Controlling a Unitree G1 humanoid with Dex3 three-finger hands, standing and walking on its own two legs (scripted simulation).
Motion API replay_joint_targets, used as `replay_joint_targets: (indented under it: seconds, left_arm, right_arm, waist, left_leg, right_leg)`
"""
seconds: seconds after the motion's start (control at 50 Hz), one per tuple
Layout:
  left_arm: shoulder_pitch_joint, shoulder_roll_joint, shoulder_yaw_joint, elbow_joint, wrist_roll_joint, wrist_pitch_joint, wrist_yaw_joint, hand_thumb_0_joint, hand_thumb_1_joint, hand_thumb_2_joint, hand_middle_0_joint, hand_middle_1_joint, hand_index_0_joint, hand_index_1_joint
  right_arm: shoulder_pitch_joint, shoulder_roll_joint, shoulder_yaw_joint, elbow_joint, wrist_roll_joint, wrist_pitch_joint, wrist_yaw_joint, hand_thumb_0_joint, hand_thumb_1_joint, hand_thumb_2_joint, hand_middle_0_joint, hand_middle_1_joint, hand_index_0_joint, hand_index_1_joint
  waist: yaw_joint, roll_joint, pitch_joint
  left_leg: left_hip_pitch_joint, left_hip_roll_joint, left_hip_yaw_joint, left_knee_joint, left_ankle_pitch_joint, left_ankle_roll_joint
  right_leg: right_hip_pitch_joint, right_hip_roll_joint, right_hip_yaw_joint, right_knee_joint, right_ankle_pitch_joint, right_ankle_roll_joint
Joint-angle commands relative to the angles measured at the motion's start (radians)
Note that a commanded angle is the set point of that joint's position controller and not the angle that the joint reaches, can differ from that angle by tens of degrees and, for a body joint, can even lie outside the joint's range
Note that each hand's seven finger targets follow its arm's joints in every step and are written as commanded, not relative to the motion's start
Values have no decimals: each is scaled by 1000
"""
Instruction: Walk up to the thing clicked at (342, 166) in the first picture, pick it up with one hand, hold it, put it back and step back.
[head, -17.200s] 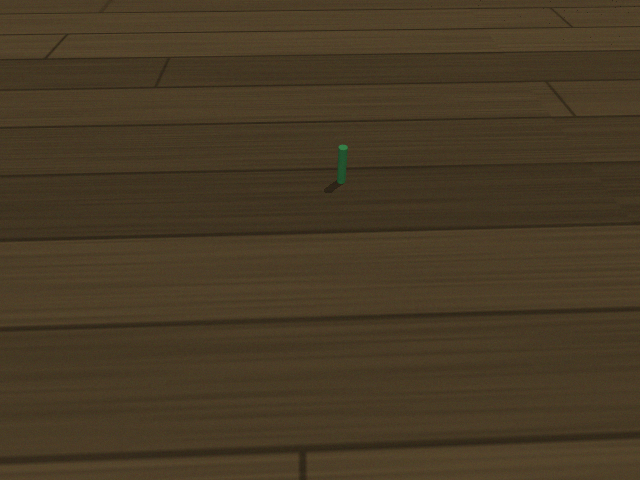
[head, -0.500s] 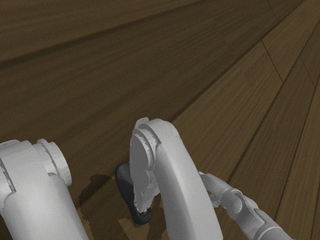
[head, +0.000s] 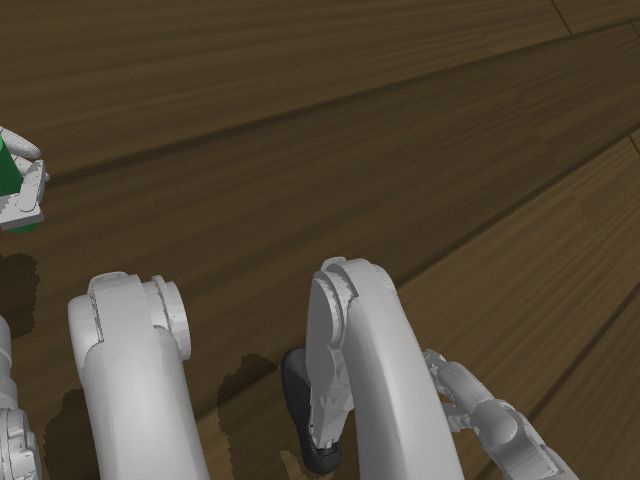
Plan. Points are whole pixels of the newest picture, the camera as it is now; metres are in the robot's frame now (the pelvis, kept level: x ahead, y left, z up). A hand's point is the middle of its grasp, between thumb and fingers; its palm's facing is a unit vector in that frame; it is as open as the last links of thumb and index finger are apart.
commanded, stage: settle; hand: left
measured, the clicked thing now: (1, 187) +0.42 +0.31 -0.10
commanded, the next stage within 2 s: lift in 1.24 s
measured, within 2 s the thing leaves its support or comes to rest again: neither
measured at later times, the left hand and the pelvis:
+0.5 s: hand (0, 151) +0.41 +0.28 +0.00, palm faces +0.23 -0.97 -0.06, open 5.2 cm; pelvis +0.01 -0.02 +0.04, yaw +5 degrees
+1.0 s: hand out of the picture +0.41 +0.28 +0.04, palm faces +0.23 -0.97 -0.04, open 5.2 cm; pelvis +0.01 -0.02 +0.06, yaw +7 degrees
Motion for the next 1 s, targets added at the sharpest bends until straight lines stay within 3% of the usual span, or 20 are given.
replay_joint_targets:
  seconds: [0.0, 0.1, 0.12, 0.16, 0.22, 0.24, 0.26, 0.3, 0.36, 0.46, 0.5, 0.54, 0.56, 0.62, 0.64, 0.68, 0.74, 0.82, 0.88, 0.98]
  left_arm:
    - [-270, 133, -2, -279, -15, -15, -14, 0, 661, 1314, -1349, -1403, -1345, -1412]
    - [-204, 95, 6, -265, -30, 53, -29, 0, 633, 1269, -1317, -1358, -1312, -1367]
    - [-287, 106, 12, -386, -40, 51, -33, 0, 621, 1269, -1322, -1366, -1319, -1373]
    - [-288, 84, -7, -401, -48, 68, -48, 0, 597, 1246, -1313, -1353, -1312, -1359]
    - [-200, 68, 21, -317, -54, 99, -65, 0, 608, 1247, -1284, -1337, -1282, -1342]
    - [-258, 84, 24, -404, -57, 93, -70, 0, 605, 1242, -1279, -1336, -1279, -1339]
    - [-219, 57, 12, -352, -58, 102, -78, 0, 600, 1250, -1280, -1341, -1279, -1347]
    - [-312, 105, 50, -480, -68, 98, -79, 0, 583, 1251, -1306, -1359, -1306, -1363]
    - [-237, 43, 37, -397, -77, 121, -98, 0, 569, 1269, -1304, -1368, -1301, -1376]
    - [-270, 74, 73, -453, -72, 127, -110, 0, 510, 1264, -1337, -1384, -1334, -1392]
    - [-160, 12, 56, -311, -74, 151, -125, 0, 508, 1262, -1318, -1368, -1315, -1377]
    - [-281, 64, 103, -435, -90, 135, -124, 0, 496, 1268, -1306, -1358, -1300, -1370]
    - [-316, 76, 98, -475, -84, 133, -127, 0, 477, 1262, -1307, -1360, -1303, -1371]
    - [-205, 32, 87, -355, -74, 157, -141, 0, 483, 1265, -1325, -1358, -1317, -1372]
    - [-276, 40, 85, -438, -79, 148, -143, 0, 500, 1267, -1326, -1363, -1320, -1375]
    - [-274, 50, 106, -431, -80, 150, -143, 0, 500, 1253, -1327, -1355, -1320, -1366]
    - [-260, 29, 97, -392, -75, 162, -147, 0, 514, 1263, -1323, -1354, -1316, -1366]
    - [-276, 20, 99, -412, -72, 162, -141, 0, 535, 1263, -1339, -1358, -1333, -1369]
    - [-302, 2, 69, -420, -59, 160, -143, 0, 554, 1298, -1353, -1383, -1346, -1395]
    - [-306, 3, 79, -388, -57, 165, -141, 0, 532, 1297, -1360, -1384, -1353, -1397]
  right_arm:
    - [83, -279, -162, -37, 35, 7, -22, 0, -865, -891, 200, 300, 200, 300]
    - [114, -245, -189, -18, 74, 17, -30, 0, -864, -889, 200, 299, 200, 299]
    - [122, -254, -212, -23, 78, 16, -34, 0, -865, -890, 200, 299, 200, 299]
    - [113, -238, -224, -35, 92, 12, -39, 0, -866, -889, 200, 299, 200, 299]
    - [140, -217, -231, -7, 109, 15, -46, 0, -863, -890, 200, 299, 200, 299]
    - [152, -217, -237, -6, 111, 15, -48, 0, -859, -889, 200, 299, 200, 299]
    - [136, -210, -236, -16, 118, 14, -51, 0, -863, -890, 200, 299, 200, 299]
    - [164, -210, -256, -4, 122, 12, -56, 0, -864, -890, 200, 299, 200, 299]
    - [174, -194, -258, 14, 130, 7, -59, 0, -865, -891, 200, 300, 200, 300]
    - [202, -183, -284, 13, 133, 5, -69, 0, -876, -893, 200, 300, 200, 300]
    - [192, -172, -278, 12, 137, 1, -68, 0, -875, -893, 200, 300, 200, 300]
    - [201, -175, -288, 10, 142, -4, -73, 0, -875, -894, 200, 300, 200, 300]
    - [198, -177, -299, 12, 141, -3, -76, 0, -875, -893, 200, 300, 200, 300]
    - [196, -170, -300, 11, 144, -7, -77, 0, -878, -894, 200, 300, 200, 300]
    - [208, -172, -308, 14, 144, -11, -80, 0, -876, -893, 200, 300, 200, 300]
    - [215, -171, -313, 19, 146, -13, -83, 0, -877, -893, 200, 300, 200, 300]
    - [211, -161, -314, 14, 148, -18, -85, 0, -876, -893, 200, 300, 200, 300]
    - [226, -163, -325, 23, 150, -25, -87, 0, -879, -893, 200, 300, 200, 300]
    - [220, -159, -328, 27, 149, -28, -91, 0, -875, -893, 200, 300, 200, 300]
    - [225, -153, -334, 23, 150, -35, -92, 0, -877, -893, 200, 300, 199, 300]
  waist:
    - [-28, 487, -642]
    - [1, 439, -647]
    - [4, 443, -693]
    - [9, 433, -720]
    - [17, 386, -693]
    - [22, 400, -720]
    - [25, 395, -727]
    - [39, 409, -793]
    - [40, 386, -785]
    - [63, 341, -870]
    - [50, 302, -809]
    - [61, 285, -841]
    - [72, 323, -861]
    - [68, 283, -824]
    - [64, 298, -848]
    - [80, 300, -870]
    - [66, 286, -841]
    - [79, 326, -868]
    - [66, 333, -833]
    - [71, 307, -849]
  left_leg:
    - [454, 22, 142, -351, 38, 24]
    - [426, 12, 164, -385, -9, 33]
    - [435, 11, 172, -376, 8, 35]
    - [427, 7, 188, -382, 6, 40]
    - [418, 6, 195, -398, -4, 45]
    - [430, 5, 197, -407, 5, 43]
    - [440, 6, 198, -416, 8, 45]
    - [463, 5, 211, -418, 32, 45]
    - [474, 6, 220, -419, 81, 46]
    - [474, 7, 245, -414, 143, 54]
    - [439, 7, 247, -420, 116, 59]
    - [427, 9, 249, -424, 104, 62]
    - [451, 8, 255, -433, 102, 59]
    - [448, 11, 256, -445, 99, 61]
    - [447, 9, 259, -445, 106, 61]
    - [474, 9, 263, -459, 110, 60]
    - [457, 9, 265, -469, 96, 62]
    - [522, 6, 265, -497, 104, 54]
    - [518, 7, 267, -506, 94, 54]
    - [529, 5, 274, -518, 97, 58]
  right_leg:
    - [177, 14, -74, -224, 180, -87]
    - [156, 6, -55, -254, 123, -89]
    - [172, 5, -47, -258, 141, -89]
    - [182, 1, -29, -274, 136, -89]
    - [173, -2, -22, -291, 114, -88]
    - [180, -3, -20, -290, 119, -90]
    - [186, -6, -15, -298, 120, -90]
    - [216, -10, 0, -305, 136, -89]
    - [217, -15, 10, -307, 174, -88]
    - [317, -22, 40, -348, 228, -76]
    - [306, -23, 42, -361, 199, -72]
    - [328, -26, 47, -375, 183, -71]
    - [323, -28, 54, -377, 175, -73]
    - [309, -26, 57, -389, 164, -74]
    - [326, -27, 57, -393, 175, -74]
    - [337, -29, 61, -399, 174, -75]
    - [334, -30, 66, -414, 158, -74]
    - [308, -32, 57, -405, 160, -84]
    - [285, -35, 59, -414, 155, -86]
    - [313, -38, 72, -440, 149, -82]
